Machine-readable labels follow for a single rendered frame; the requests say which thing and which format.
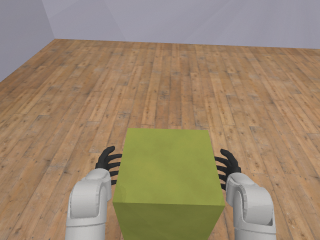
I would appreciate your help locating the robot left forearm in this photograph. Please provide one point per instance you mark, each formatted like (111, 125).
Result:
(87, 206)

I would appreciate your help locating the robot right hand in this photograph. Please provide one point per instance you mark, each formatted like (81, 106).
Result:
(231, 163)

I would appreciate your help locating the robot left hand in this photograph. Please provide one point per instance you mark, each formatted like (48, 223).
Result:
(105, 158)

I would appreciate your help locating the robot right forearm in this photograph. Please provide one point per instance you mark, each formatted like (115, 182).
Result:
(253, 208)

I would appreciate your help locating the carton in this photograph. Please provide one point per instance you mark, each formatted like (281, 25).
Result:
(168, 186)

